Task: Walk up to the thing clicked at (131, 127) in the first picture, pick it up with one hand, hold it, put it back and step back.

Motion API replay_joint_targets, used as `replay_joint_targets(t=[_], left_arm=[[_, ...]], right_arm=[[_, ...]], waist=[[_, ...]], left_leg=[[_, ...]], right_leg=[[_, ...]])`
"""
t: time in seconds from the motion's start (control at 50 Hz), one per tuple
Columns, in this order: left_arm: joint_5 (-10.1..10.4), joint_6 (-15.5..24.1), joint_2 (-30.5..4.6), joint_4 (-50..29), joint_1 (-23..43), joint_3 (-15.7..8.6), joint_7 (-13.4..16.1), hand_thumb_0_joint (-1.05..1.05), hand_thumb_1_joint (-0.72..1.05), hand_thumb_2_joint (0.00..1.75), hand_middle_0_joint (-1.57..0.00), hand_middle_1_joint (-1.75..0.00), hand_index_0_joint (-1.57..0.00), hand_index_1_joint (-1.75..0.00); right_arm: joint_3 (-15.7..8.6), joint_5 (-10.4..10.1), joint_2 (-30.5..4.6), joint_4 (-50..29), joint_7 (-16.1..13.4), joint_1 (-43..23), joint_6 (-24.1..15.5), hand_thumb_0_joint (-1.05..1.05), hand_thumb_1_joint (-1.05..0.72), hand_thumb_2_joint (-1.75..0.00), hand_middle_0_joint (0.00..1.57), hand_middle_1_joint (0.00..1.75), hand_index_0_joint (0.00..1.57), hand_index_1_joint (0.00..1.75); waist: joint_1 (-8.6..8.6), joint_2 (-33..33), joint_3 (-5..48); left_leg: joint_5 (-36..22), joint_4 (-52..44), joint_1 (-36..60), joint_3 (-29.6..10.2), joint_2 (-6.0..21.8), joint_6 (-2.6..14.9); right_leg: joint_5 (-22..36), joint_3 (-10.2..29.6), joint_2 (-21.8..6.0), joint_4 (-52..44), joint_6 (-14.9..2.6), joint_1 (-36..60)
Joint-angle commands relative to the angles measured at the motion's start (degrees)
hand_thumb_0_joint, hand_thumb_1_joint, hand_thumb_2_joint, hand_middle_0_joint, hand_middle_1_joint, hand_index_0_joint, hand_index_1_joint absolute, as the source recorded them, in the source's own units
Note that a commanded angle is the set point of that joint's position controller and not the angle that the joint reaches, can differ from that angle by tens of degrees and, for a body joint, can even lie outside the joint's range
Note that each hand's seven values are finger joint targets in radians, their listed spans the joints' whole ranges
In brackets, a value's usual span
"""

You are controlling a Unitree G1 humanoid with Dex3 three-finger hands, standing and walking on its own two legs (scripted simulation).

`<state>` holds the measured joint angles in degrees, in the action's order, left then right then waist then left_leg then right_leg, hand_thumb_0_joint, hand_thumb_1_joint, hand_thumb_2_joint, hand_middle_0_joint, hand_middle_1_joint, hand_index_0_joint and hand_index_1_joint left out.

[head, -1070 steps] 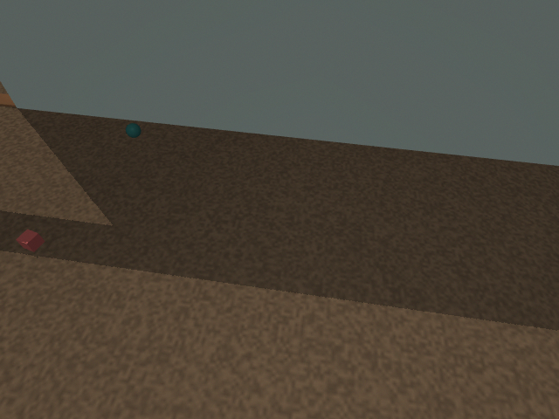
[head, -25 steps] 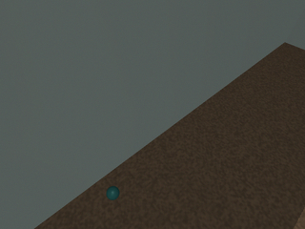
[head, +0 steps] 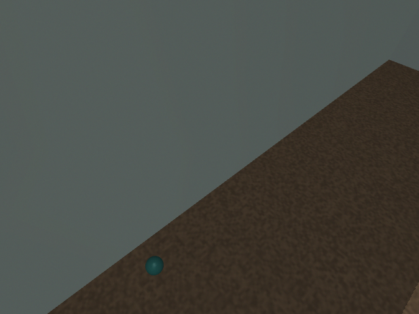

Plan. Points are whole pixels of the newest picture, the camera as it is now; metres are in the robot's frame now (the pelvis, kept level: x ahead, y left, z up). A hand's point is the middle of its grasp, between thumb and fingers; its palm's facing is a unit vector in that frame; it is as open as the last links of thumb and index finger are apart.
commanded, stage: stand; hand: left
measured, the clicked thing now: (154, 265) +0.47 +0.23 -0.74
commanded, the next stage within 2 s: walk up in 0.58 s
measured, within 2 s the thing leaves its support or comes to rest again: neither
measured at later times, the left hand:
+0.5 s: hand out of the picture +0.07 +0.26 -0.16, palm faces -0.01 -0.94 -0.34, open 7.4 cm
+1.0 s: hand out of the picture +0.09 +0.26 -0.16, palm faces +0.03 -0.94 -0.35, open 7.4 cm
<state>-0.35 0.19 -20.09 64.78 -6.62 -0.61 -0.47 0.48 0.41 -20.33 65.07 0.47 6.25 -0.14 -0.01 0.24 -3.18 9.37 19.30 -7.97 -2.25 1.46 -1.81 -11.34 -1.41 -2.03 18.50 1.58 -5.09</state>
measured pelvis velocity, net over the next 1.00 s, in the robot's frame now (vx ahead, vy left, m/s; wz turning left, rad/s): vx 0.03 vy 0.00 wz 0.01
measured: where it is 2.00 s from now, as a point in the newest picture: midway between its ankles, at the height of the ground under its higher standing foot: outside the picture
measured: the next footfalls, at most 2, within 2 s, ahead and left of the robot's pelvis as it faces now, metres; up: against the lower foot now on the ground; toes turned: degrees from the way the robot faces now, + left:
none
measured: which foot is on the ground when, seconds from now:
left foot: down 0.00-1.00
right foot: down 0.00-1.00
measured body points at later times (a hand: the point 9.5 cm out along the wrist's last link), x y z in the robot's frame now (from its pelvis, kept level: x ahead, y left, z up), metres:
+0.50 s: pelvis +0.01 +0.00 +0.00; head +0.02 +0.00 +0.45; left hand +0.07 +0.31 -0.13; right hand +0.08 -0.30 -0.13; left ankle +0.01 +0.14 -0.75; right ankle -0.01 -0.14 -0.75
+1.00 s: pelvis +0.03 +0.00 +0.00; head +0.04 +0.00 +0.44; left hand +0.09 +0.31 -0.14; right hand +0.11 -0.30 -0.14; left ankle +0.01 +0.14 -0.75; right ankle -0.01 -0.14 -0.75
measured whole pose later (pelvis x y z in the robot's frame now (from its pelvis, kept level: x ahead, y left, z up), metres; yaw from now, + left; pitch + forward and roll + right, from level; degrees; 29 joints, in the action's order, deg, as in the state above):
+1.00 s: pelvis +0.03 +0.00 +0.00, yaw +0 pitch -2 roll +0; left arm -0.4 0.2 -20.3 62.6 -8.4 -2.0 -0.2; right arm -1.0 0.8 -19.8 61.3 0.5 8.6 0.0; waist 0.6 0.0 -3.0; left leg 14.4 23.5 -7.2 -2.4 1.0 -1.3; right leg -15.9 -1.7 -2.5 21.7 1.8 -3.6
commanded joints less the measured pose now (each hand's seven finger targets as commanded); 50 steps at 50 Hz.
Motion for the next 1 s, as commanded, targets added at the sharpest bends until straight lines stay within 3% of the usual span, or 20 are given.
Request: replay_joint_targets(t=[0.0, 0.2, 0.3, 0.46, 0.54, 0.56, 0.58, 0.64, 0.68, 0.72, 0.8, 0.9, 0.98], left_arm=[[-0.27, 1.29, -12.87, -3.34, 1.67, -2.21, 0.75, 0.00, 0.90, 0.90, -0.20, -0.30, -0.20, -0.30], [-0.20, 1.32, -12.65, -3.53, 1.29, -2.11, 0.76, 0.00, 0.90, 0.90, -0.20, -0.30, -0.20, -0.30], [-0.30, 1.19, -12.33, -3.33, 0.70, -2.01, 0.70, 0.00, 0.90, 0.90, -0.20, -0.30, -0.20, -0.30], [-0.11, 1.42, -12.43, -3.61, 0.82, -1.97, 0.83, 0.00, 0.90, 0.90, -0.20, -0.30, -0.20, -0.30], [-0.18, 1.31, -12.83, -3.69, 1.43, -2.07, 0.97, 0.00, 0.90, 0.90, -0.20, -0.30, -0.20, -0.30], [-0.29, 1.54, -12.93, -4.41, 0.91, -3.08, 0.68, 0.00, 0.90, 0.90, -0.20, -0.30, -0.20, -0.30], [-0.56, 1.53, -12.91, -4.09, 0.53, -3.16, 0.69, 0.00, 0.90, 0.90, -0.20, -0.30, -0.20, -0.30], [-0.83, 1.44, -12.87, -4.80, 1.39, -3.44, 0.58, 0.00, 0.90, 0.90, -0.20, -0.30, -0.20, -0.30], [-0.79, 1.39, -12.69, -4.99, 1.35, -3.58, 0.53, 0.00, 0.90, 0.90, -0.20, -0.30, -0.20, -0.30], [-0.77, 1.53, -12.50, -4.84, 0.40, -3.69, 0.61, 0.00, 0.90, 0.90, -0.20, -0.30, -0.20, -0.30], [-0.43, 1.88, -12.75, -5.55, -0.21, -3.77, 0.76, 0.00, 0.90, 0.90, -0.20, -0.30, -0.20, -0.30], [-0.18, 1.57, -12.59, -6.10, -0.61, -3.65, 1.09, 0.00, 0.90, 0.90, -0.20, -0.30, -0.20, -0.30], [-0.18, 1.39, -12.65, -6.56, 0.35, -3.46, 1.17, 0.00, 0.90, 0.90, -0.20, -0.30, -0.20, -0.30]], right_arm=[[-2.36, 0.12, -11.75, -3.62, -0.79, -2.23, -1.34, 0.00, -0.90, -0.90, 0.20, 0.30, 0.20, 0.30], [-2.36, -0.01, -12.13, -3.62, -0.85, -1.93, -1.52, 0.00, -0.90, -0.90, 0.20, 0.30, 0.20, 0.30], [-2.52, 0.00, -12.53, -3.53, -0.88, -2.02, -1.46, 0.00, -0.90, -0.90, 0.20, 0.30, 0.20, 0.30], [-2.48, -0.05, -12.29, -3.72, -1.03, -1.65, -1.66, 0.00, -0.90, -0.90, 0.20, 0.30, 0.20, 0.30], [-2.41, -0.03, -11.91, -3.75, -0.98, -1.79, -1.45, 0.00, -0.90, -0.90, 0.20, 0.30, 0.20, 0.30], [-3.21, 0.31, -12.32, -4.44, -0.63, -0.74, -1.36, 0.00, -0.90, -0.90, 0.20, 0.30, 0.20, 0.30], [-3.37, 0.42, -12.36, -4.62, -0.49, -1.21, -1.21, 0.00, -0.90, -0.90, 0.20, 0.30, 0.20, 0.30], [-3.39, 0.75, -11.88, -5.07, -0.36, -1.06, -1.13, 0.00, -0.90, -0.90, 0.20, 0.30, 0.20, 0.30], [-3.37, 0.91, -11.84, -5.56, -0.33, -0.70, -1.23, 0.00, -0.90, -0.90, 0.20, 0.30, 0.20, 0.30], [-3.49, 0.84, -11.72, -6.12, -0.31, -1.05, -1.45, 0.00, -0.90, -0.90, 0.20, 0.30, 0.20, 0.30], [-3.72, 0.56, -11.77, -6.82, -0.52, 0.37, -1.77, 0.00, -0.90, -0.90, 0.20, 0.30, 0.20, 0.30], [-4.24, 0.38, -12.05, -7.71, -0.83, 0.43, -1.48, 0.00, -0.90, -0.90, 0.20, 0.30, 0.20, 0.30], [-4.43, 0.33, -11.78, -8.24, -0.94, 0.43, -1.15, 0.00, -0.90, -0.90, 0.20, 0.30, 0.20, 0.30]], waist=[[-0.08, -0.96, 3.43], [0.14, 0.22, 5.11], [0.25, 0.15, 3.77], [0.25, -0.09, 6.22], [-0.02, -0.82, 4.37], [0.46, -0.38, 6.22], [0.58, -0.26, 5.31], [0.43, -0.45, 2.25], [0.58, 0.72, -0.53], [0.89, 0.17, -0.71], [0.56, 0.26, 4.52], [0.70, 1.30, 6.63], [0.45, 0.52, 5.07]], left_leg=[[-5.36, -3.07, 0.79, -3.86, 5.36, 2.39], [-8.98, -2.56, 1.08, -3.84, 5.60, 2.64], [-5.66, -3.08, 1.05, -4.06, 5.45, 2.57], [-13.45, -1.53, 2.64, -3.57, 5.85, 2.67], [-10.46, -2.33, 1.95, -3.82, 5.68, 2.50], [-3.50, -1.93, 1.66, -2.70, 3.86, 3.51], [-0.67, -1.62, 0.75, -2.74, 3.68, 3.79], [5.28, -2.59, -2.48, -3.15, 3.12, 3.64], [5.77, -3.17, -4.39, -4.13, 3.29, 3.70], [0.53, -2.26, -3.58, -4.51, 3.84, 3.99], [-11.05, 0.91, 0.46, -2.95, 3.78, 3.98], [-17.12, 2.07, 2.24, -2.75, 4.55, 4.73], [-17.00, 2.41, 1.51, -2.49, 4.26, 4.70]], right_leg=[[3.31, 4.23, -5.65, -3.24, -2.49, -1.15], [7.03, 4.18, -5.96, -2.46, -2.47, 0.70], [3.90, 3.93, -5.60, -2.93, -2.34, -0.91], [10.73, 4.03, -6.13, -1.83, -2.33, 1.41], [7.74, 3.94, -5.80, -2.46, -2.32, 0.08], [1.58, 3.07, -4.00, -2.16, -2.77, 1.68], [-1.35, 3.23, -3.98, -2.30, -3.00, 1.16], [-5.81, 4.46, -4.30, -3.03, -3.49, -0.90], [-5.20, 4.06, -3.84, -2.43, -3.45, -1.73], [-1.00, 3.53, -3.61, -1.88, -3.39, -1.66], [10.09, 3.13, -4.09, 0.21, -3.26, 2.22], [15.44, 1.85, -4.37, 2.70, -3.20, 4.00], [15.16, 1.82, -4.23, 2.75, -3.20, 3.42]])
